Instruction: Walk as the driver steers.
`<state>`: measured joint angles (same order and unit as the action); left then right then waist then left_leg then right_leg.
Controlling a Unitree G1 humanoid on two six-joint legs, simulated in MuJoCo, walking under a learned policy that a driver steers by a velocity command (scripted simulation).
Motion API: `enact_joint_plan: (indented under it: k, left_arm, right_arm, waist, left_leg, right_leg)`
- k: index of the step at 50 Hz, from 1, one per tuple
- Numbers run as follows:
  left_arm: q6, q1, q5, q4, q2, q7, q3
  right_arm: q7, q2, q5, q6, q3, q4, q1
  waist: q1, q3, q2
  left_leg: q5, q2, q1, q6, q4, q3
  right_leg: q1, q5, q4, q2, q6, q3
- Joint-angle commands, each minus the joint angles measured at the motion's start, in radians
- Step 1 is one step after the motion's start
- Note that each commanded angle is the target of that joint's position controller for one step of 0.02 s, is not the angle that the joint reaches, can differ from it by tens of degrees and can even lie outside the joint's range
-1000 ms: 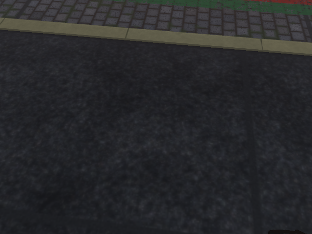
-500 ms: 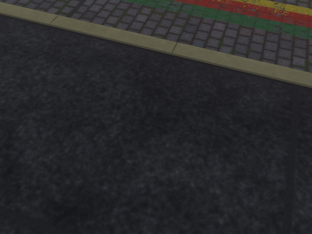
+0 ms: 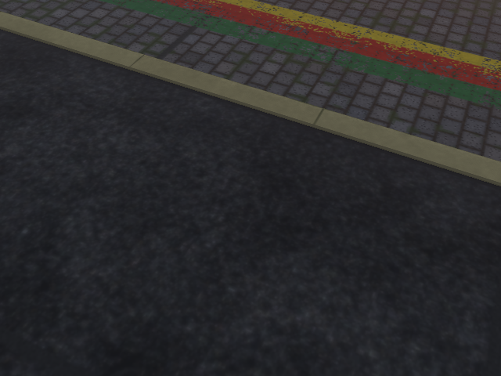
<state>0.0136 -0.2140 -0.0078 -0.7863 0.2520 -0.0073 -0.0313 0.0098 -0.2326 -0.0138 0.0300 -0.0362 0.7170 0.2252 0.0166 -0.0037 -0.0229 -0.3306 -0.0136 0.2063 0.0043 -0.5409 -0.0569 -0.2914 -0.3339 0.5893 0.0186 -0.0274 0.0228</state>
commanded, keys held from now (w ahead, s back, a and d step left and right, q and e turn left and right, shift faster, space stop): w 0.52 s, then w+e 0.48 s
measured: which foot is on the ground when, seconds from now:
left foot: down 0.00-0.18, up 0.20-0.64, down 0.66-1.00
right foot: down 0.00-0.66, up 0.68-1.00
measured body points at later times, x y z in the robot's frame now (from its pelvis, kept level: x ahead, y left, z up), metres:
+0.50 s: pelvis +0.15 -0.03 +0.01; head +0.18 -0.04 +0.46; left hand +0.12 +0.24 -0.11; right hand +0.36 -0.27 -0.08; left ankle +0.32 +0.14 -0.68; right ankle +0.04 -0.12 -0.73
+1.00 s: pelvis +0.42 +0.01 +0.01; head +0.44 +0.00 +0.46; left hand +0.64 +0.25 -0.08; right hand +0.41 -0.27 -0.12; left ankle +0.39 +0.12 -0.73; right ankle +0.54 -0.18 -0.67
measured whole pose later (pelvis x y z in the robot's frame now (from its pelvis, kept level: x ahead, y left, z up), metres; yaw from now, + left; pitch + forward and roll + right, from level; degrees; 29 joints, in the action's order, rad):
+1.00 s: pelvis +0.42 +0.01 +0.01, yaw -12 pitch +0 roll +3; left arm 0.03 -0.18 0.02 -0.73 0.31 0.01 -0.07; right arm -0.01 -0.28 -0.01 -0.11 -0.08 0.86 0.31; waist -0.06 -0.03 -0.04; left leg -0.21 -0.04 0.02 0.04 -0.23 0.20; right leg -0.70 -0.03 0.88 0.13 0.00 0.07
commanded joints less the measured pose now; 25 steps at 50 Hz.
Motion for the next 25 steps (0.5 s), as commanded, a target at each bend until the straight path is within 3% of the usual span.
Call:
enact_joint_plan:
  k: [1,2,4,6,7,8,9,10,11,12,14,17,19,22,25]
  left_arm:
    - [0.035,0.105,0.026,0.102,0.112,-0.004,-0.037]
    - [0.048,0.105,0.032,0.105,0.112,0.003,-0.04]
    - [0.071,0.097,0.041,0.105,0.103,0.021,-0.039]
    - [0.084,0.034,0.036,0.07,0.088,0.037,-0.038]
    - [0.085,-0.039,0.029,0.033,0.09,0.04,-0.044]
    - [0.081,-0.118,0.022,-0.001,0.102,0.04,-0.052]
    - [0.081,-0.217,0.023,-0.019,0.141,0.034,-0.063]
    - [0.082,-0.291,0.02,-0.018,0.271,0.035,-0.09]
    - [0.088,-0.281,0.009,-0.01,0.239,0.039,-0.079]
    - [0.092,-0.219,0.01,0.004,0.192,0.033,-0.062]
    - [0.092,-0.16,0.006,0.021,0.162,0.029,-0.049]
    - [0.084,-0.164,0.007,0.02,0.142,0.022,-0.037]
    - [0.078,-0.184,0.012,0.01,0.149,0.016,-0.037]
    - [0.068,-0.204,0.013,-0.003,0.17,0.005,-0.039]
    - [0.063,-0.241,0.02,-0.022,0.184,0.001,-0.043]
  right_arm:
    - [0.013,-0.213,0.014,-0.033,-0.057,-0.034,0.061]
    - [0.016,-0.204,0.018,-0.042,-0.055,-0.028,0.072]
    - [0.016,-0.191,0.029,-0.055,-0.052,-0.027,0.066]
    - [0.008,-0.192,0.044,-0.055,-0.052,-0.039,-0.001]
    - [0.005,-0.189,0.043,-0.052,-0.051,-0.042,-0.022]
    - [0.003,-0.164,0.034,-0.053,-0.045,-0.043,-0.025]
    - [0.0,-0.105,0.023,-0.059,-0.027,-0.058,-0.046]
    - [0.003,-0.065,0.027,-0.077,-0.017,-0.106,-0.043]
    - [0.009,-0.136,0.046,-0.093,-0.037,-0.114,-0.054]
    - [0.003,-0.162,0.06,-0.106,-0.046,-0.103,-0.045]
    - [-0.006,-0.146,0.043,-0.117,-0.046,-0.081,-0.05]
    - [-0.024,-0.116,0.028,-0.114,-0.044,-0.073,-0.062]
    - [-0.028,-0.096,0.026,-0.111,-0.037,-0.089,-0.109]
    - [-0.039,-0.063,0.029,-0.117,-0.02,-0.119,-0.206]
    - [-0.054,-0.069,0.037,-0.123,-0.016,-0.142,-0.285]
  waist:
    - [-0.061,-0.132,0.261]
    - [-0.062,-0.141,0.271]
    - [-0.054,-0.131,0.235]
    - [-0.004,-0.088,0.178]
    - [0.032,-0.05,0.16]
    - [0.061,-0.015,0.133]
    - [0.096,0.011,0.023]
    - [0.099,0.033,-0.264]
    - [0.097,-0.002,-0.229]
    - [0.064,-0.071,-0.147]
    - [0.04,-0.092,-0.073]
    - [0.031,-0.065,-0.071]
    - [0.039,-0.065,-0.054]
    - [0.064,-0.08,-0.057]
    - [0.084,-0.11,-0.057]
  left_leg:
    - [-0.45,0.26,0.069,0.19,0.35,-0.388]
    - [-0.408,0.288,0.031,0.21,0.354,-0.421]
    - [-0.31,0.297,-0.033,0.213,0.344,-0.405]
    - [-0.177,0.229,0.04,0.176,0.308,-0.283]
    - [-0.123,0.191,0.1,0.157,0.265,-0.225]
    - [-0.083,0.154,0.16,0.133,0.191,-0.176]
    - [-0.05,0.085,0.256,0.081,-0.012,-0.09]
    - [-0.14,-0.036,0.459,0.006,-0.339,0.044]
    - [-0.259,-0.015,0.578,0.005,-0.534,-0.034]
    - [-0.175,0.043,0.645,0.027,-0.609,-0.062]
    - [-0.005,0.097,0.66,0.048,-0.585,-0.032]
    - [0.134,0.116,0.581,0.026,-0.487,0.011]
    - [0.194,0.108,0.573,-0.002,-0.381,0.038]
    - [0.325,0.086,0.496,-0.022,-0.179,0.064]
    - [0.397,0.064,0.43,-0.019,-0.064,0.078]
  right_leg:
    - [-0.187,-0.108,0.165,-0.025,0.037,-0.046]
    - [-0.242,-0.143,0.211,-0.001,0.058,-0.021]
    - [-0.272,-0.184,0.174,0.029,0.097,-0.007]
    - [-0.053,-0.025,-0.019,-0.003,0.11,-0.057]
    - [0.108,0.116,-0.092,-0.037,0.098,-0.09]
    - [0.237,0.139,-0.091,-0.046,0.085,-0.081]
    - [0.35,0.065,-0.165,0.063,0.114,0.077]
    - [0.451,-0.109,-0.331,0.29,0.246,0.492]
    - [0.416,-0.245,-0.411,0.378,0.333,0.695]
    - [0.39,-0.288,-0.408,0.362,0.317,0.624]
    - [0.359,-0.149,-0.419,0.284,0.261,0.448]
    - [0.32,0.15,-0.446,0.207,0.226,0.257]
    - [0.314,0.288,-0.454,0.187,0.228,0.179]
    - [0.264,0.351,-0.465,0.162,0.216,0.094]
    - [0.242,0.331,-0.476,0.184,0.22,0.076]
Velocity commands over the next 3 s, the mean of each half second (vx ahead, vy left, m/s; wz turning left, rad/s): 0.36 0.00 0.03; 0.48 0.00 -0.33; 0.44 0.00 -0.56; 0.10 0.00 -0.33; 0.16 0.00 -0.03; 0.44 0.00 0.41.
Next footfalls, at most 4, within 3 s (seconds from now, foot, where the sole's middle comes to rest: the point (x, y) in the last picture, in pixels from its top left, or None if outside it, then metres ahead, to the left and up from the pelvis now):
0.66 left None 0.43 0.11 -0.77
1.20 right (327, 330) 0.66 -0.19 -0.77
1.64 left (301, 245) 0.95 -0.14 -0.77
1.98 right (357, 304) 0.75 -0.29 -0.77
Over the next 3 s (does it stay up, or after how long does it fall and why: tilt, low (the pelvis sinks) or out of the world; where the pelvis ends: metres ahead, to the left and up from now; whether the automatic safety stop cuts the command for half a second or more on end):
stays up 1.04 -0.39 0.01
